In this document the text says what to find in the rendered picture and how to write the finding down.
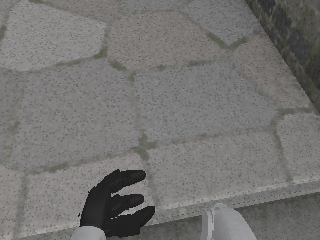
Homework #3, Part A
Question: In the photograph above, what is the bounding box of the right robot thigh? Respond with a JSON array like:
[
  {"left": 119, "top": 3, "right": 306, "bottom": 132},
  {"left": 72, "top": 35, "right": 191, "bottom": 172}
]
[{"left": 201, "top": 207, "right": 257, "bottom": 240}]

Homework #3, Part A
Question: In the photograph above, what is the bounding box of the robot left forearm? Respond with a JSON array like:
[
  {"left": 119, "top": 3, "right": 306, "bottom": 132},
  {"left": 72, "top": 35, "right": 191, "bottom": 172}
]
[{"left": 70, "top": 226, "right": 107, "bottom": 240}]

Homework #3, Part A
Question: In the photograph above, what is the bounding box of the left robot hand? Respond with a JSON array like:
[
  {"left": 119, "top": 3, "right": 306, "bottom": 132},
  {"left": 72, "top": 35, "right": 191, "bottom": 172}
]
[{"left": 78, "top": 169, "right": 156, "bottom": 238}]

